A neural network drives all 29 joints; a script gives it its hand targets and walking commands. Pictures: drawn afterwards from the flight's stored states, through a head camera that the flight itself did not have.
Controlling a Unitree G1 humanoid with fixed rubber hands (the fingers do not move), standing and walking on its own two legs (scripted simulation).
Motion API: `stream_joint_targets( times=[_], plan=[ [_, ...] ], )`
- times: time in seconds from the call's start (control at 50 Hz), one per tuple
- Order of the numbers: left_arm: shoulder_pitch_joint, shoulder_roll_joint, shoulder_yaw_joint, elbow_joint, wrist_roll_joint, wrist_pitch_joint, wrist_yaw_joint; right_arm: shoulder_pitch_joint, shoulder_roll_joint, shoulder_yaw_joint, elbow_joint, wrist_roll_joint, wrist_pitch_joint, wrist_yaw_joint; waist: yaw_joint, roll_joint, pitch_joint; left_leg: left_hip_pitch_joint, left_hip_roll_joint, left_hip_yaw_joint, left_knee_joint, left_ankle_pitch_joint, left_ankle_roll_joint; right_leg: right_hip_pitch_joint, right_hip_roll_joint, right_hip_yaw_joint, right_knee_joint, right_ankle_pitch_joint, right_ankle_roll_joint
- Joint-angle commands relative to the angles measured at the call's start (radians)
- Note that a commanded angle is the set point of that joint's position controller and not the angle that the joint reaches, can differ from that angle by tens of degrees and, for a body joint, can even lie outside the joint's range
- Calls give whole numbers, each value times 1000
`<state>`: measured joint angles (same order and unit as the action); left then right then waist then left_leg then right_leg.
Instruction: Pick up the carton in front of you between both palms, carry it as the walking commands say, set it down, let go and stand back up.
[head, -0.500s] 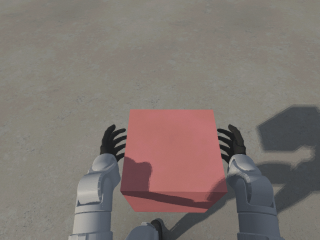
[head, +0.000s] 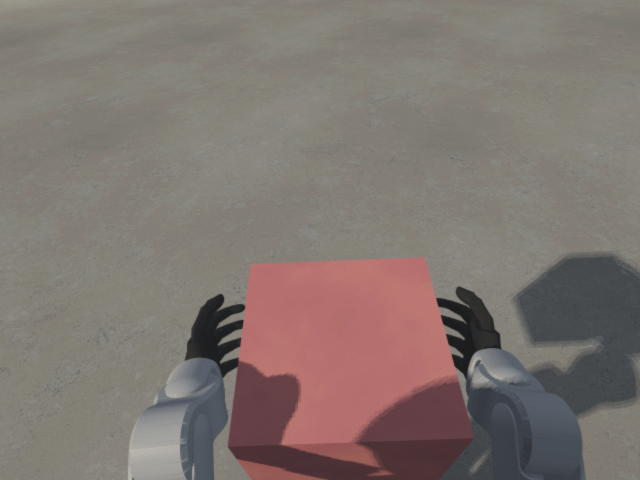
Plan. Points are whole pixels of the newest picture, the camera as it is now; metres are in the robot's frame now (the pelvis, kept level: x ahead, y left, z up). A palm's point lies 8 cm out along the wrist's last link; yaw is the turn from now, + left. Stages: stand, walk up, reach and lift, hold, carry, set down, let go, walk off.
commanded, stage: carry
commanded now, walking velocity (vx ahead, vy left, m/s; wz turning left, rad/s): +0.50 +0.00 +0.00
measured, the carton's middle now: (342, 384) +0.25 +0.00 +0.01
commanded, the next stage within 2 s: none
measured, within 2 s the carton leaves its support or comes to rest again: neither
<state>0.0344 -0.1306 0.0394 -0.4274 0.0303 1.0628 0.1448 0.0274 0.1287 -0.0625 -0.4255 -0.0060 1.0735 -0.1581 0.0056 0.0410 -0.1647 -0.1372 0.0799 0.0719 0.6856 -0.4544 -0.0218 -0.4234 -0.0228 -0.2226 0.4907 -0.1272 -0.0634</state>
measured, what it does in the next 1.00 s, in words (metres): walks ahead: left foot, then right foot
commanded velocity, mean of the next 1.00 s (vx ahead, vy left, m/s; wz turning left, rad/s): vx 0.50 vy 0.00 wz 0.00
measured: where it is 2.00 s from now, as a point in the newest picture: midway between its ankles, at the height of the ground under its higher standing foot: (334, 261)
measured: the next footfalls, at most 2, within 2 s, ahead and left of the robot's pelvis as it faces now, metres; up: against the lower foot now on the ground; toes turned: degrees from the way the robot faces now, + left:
left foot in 0.42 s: +0.42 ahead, +0.13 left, +0.00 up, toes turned +10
right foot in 0.86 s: +0.67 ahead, -0.12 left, +0.00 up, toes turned -12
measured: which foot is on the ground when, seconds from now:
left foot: up 0.00-0.40, down 0.42-0.88, up 0.90-1.00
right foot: down 0.00-0.46, up 0.48-0.84, down 0.86-1.00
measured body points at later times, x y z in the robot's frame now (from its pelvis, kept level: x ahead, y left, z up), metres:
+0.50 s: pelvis +0.30 +0.03 +0.00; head +0.27 +0.04 +0.45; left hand +0.54 +0.17 +0.07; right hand +0.53 -0.13 +0.08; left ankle +0.38 +0.12 -0.73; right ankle +0.11 -0.08 -0.66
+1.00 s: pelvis +0.60 -0.03 +0.01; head +0.58 -0.05 +0.46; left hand +0.83 +0.13 +0.09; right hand +0.85 -0.18 +0.09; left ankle +0.48 +0.09 -0.64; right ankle +0.63 -0.11 -0.73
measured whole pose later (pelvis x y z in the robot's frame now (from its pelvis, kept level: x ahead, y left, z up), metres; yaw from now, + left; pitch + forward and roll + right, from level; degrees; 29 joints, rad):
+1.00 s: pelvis +0.60 -0.03 +0.01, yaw +1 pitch +4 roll +0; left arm 0.03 -0.13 0.04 -0.50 0.04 1.21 0.13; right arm 0.01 0.13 -0.05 -0.51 -0.05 1.24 -0.15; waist 0.02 0.03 -0.12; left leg -0.39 0.08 0.08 1.09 -0.39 0.00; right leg -0.34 -0.06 -0.24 0.46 -0.19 -0.06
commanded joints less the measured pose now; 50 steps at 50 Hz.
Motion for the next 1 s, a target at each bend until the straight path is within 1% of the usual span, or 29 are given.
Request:
stream_joint_targets(
  times=[0.0, 0.04, 0.06, 0.1, 0.16, 0.24, 0.32, 0.36, 0.38, 0.4, 0.42, 0.44, 0.46, 0.48, 0.5, 0.52, 0.56, 0.62, 0.68, 0.74, 0.8, 0.82, 0.84, 0.86, 0.88, 0.9, 0.92, 0.96, 0.98],
  plan=[
    [-331, -722, -590, -160, -243, 53, -98, -368, 693, 642, -196, 226, 53, 111, 13, -269, -199, -610, -25, -50, 539, -37, 18, 636, -419, 705, -249, -22, -192],
    [-377, -752, -615, -186, -266, 66, -116, -378, 737, 641, -181, 224, 60, 122, 11, -105, -158, -582, 46, -73, 514, 59, 33, 492, -363, 533, -274, -18, -135],
    [-406, -765, -630, -195, -276, 68, -125, -382, 760, 639, -173, 221, 60, 126, 6, -76, -137, -540, 72, -81, 436, 109, 28, 417, -337, 456, -312, -60, -102],
    [-425, -780, -651, -203, -294, 72, -142, -382, 787, 642, -169, 210, 58, 132, 5, -119, -109, -476, 59, -35, 291, 171, 14, 340, -293, 333, -359, -116, -70],
    [-405, -771, -654, -194, -300, 77, -154, -368, 795, 647, -171, 200, 59, 130, 6, -149, -74, -466, 49, 13, 85, 269, -7, 341, -265, 246, -395, -106, -75],
    [-366, -737, -634, -196, -282, 86, -146, -355, 771, 654, -186, 203, 71, 122, 13, -168, -42, -432, 18, 82, -97, 374, -1, 387, -231, 155, -356, 70, -55],
    [-347, -691, -604, -180, -246, 102, -124, -369, 717, 650, -191, 214, 93, 118, 20, -185, 7, -407, 4, 124, -183, 404, 14, 439, -225, 127, -303, 147, -42],
    [-354, -667, -596, -174, -237, 111, -113, -370, 689, 636, -183, 219, 101, 115, 15, -190, -7, -301, -26, 168, -219, 345, 30, 439, -220, 96, -197, 264, -24],
    [-360, -660, -596, -177, -237, 115, -109, -359, 681, 627, -171, 218, 104, 113, 1, -159, -44, -162, -68, 215, -256, 318, 37, 401, -186, 37, -59, 345, -2],
    [-356, -651, -597, -179, -235, 120, -105, -341, 676, 615, -155, 217, 106, 112, -16, -114, -119, 75, -41, 173, -243, 294, 46, 282, -154, -2, 117, 336, 33],
    [-369, -642, -604, -203, -240, 126, -103, -326, 668, 605, -148, 212, 104, 110, -34, 85, -176, 234, 172, -209, -355, 128, 123, 68, -73, -12, 393, 145, 90],
    [-383, -651, -624, -216, -254, 132, -105, -328, 681, 603, -136, 215, 100, 111, -39, 340, -235, 405, 341, -562, -456, 186, 242, -198, 37, 51, 644, -268, 108],
    [-389, -692, -637, -208, -263, 128, -111, -326, 719, 607, -152, 227, 100, 118, -33, 236, -218, 398, 359, -537, -450, 338, 257, -285, 0, 158, 785, -353, 81],
    [-392, -738, -642, -199, -264, 123, -123, -338, 766, 622, -169, 237, 94, 128, -35, 148, -216, 345, 329, -445, -426, 454, 249, -292, -45, 196, 814, -327, 60],
    [-392, -790, -646, -190, -266, 113, -135, -370, 811, 641, -189, 247, 84, 139, -32, 53, -212, 287, 317, -365, -423, 449, 213, -279, -84, 216, 776, -275, 51],
    [-399, -833, -649, -185, -264, 102, -145, -405, 850, 659, -204, 255, 74, 149, -25, 8, -198, 211, 293, -294, -450, 422, 178, -241, -113, 229, 688, -218, 51],
    [-403, -878, -656, -185, -255, 82, -153, -443, 885, 686, -222, 272, 60, 167, -20, 49, -184, 129, 255, -185, -501, 323, 142, -167, -103, 190, 544, -172, 54],
    [-385, -880, -657, -210, -238, 64, -146, -429, 871, 703, -237, 287, 52, 182, -22, 94, -142, 98, 227, -92, -560, 238, 152, -144, -94, 136, 334, -110, 74],
    [-367, -836, -658, -246, -235, 69, -133, -401, 821, 698, -251, 286, 58, 177, -24, 111, -93, 98, 194, -20, -558, 287, 142, -117, -75, 78, 140, -20, 83],
    [-347, -762, -647, -256, -240, 94, -121, -356, 747, 669, -244, 262, 78, 156, -29, 124, -57, 116, 185, 19, -532, 345, 125, -81, -58, 41, 42, 47, 80],
    [-341, -684, -618, -235, -244, 123, -113, -353, 681, 640, -229, 232, 106, 131, -18, 107, -29, 109, 178, 59, -444, 335, 96, 22, -49, 2, -41, 42, 68],
    [-334, -660, -605, -222, -245, 132, -110, -358, 665, 634, -225, 225, 116, 123, -8, 75, -37, 69, 149, 97, -345, 379, 80, 126, -17, -37, -65, -1, 63],
    [-335, -641, -593, -208, -246, 139, -108, -347, 653, 628, -214, 217, 125, 114, -1, 28, -77, -9, 113, 141, -183, 445, 55, 290, -14, -32, -54, -55, 51],
    [-315, -623, -576, -189, -240, 145, -103, -359, 627, 623, -218, 216, 135, 107, 21, -125, -107, -157, 52, 173, 72, 349, 6, 422, -171, 219, -161, -164, 24],
    [-324, -617, -569, -177, -239, 144, -101, -374, 619, 636, -244, 220, 146, 103, 25, -390, -164, -438, -64, 135, 334, 77, -31, 622, -385, 645, -267, -213, -118],
    [-323, -641, -566, -181, -249, 146, -104, -382, 641, 652, -234, 233, 150, 104, 16, -363, -141, -560, -41, 9, 489, -43, -6, 625, -422, 712, -287, -84, -154],
    [-344, -683, -576, -193, -256, 144, -112, -396, 688, 661, -226, 242, 147, 111, 15, -278, -149, -581, 1, -35, 552, -25, 21, 601, -399, 618, -251, 46, -147],
    [-405, -775, -609, -221, -278, 130, -132, -427, 786, 669, -220, 250, 131, 130, 12, -120, -159, -551, 63, -66, 484, 89, 37, 517, -357, 463, -255, 89, -98],
    [-435, -811, -627, -237, -290, 121, -142, -439, 828, 675, -223, 250, 120, 137, 10, -114, -157, -513, 73, -65, 413, 137, 33, 477, -338, 399, -283, 58, -72]
  ],
)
